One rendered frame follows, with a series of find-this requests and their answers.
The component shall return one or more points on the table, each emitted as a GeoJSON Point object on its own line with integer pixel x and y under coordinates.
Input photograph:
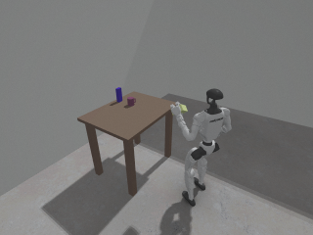
{"type": "Point", "coordinates": [127, 123]}

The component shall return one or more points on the left robot forearm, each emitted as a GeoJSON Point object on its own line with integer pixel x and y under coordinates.
{"type": "Point", "coordinates": [185, 131]}

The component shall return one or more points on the robot right upper arm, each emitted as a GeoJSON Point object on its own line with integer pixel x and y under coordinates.
{"type": "Point", "coordinates": [227, 121]}

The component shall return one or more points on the sponge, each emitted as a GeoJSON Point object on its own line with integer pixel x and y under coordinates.
{"type": "Point", "coordinates": [183, 108]}

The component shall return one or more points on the left robot hand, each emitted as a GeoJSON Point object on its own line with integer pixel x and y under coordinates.
{"type": "Point", "coordinates": [176, 110]}

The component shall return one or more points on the right robot foot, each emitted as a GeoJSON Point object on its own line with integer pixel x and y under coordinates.
{"type": "Point", "coordinates": [196, 181]}

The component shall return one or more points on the robot left upper arm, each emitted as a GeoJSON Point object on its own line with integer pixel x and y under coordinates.
{"type": "Point", "coordinates": [197, 120]}

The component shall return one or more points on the right robot thigh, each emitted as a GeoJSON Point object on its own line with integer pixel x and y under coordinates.
{"type": "Point", "coordinates": [202, 161]}

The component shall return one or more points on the right robot forearm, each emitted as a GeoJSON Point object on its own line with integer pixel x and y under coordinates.
{"type": "Point", "coordinates": [221, 132]}

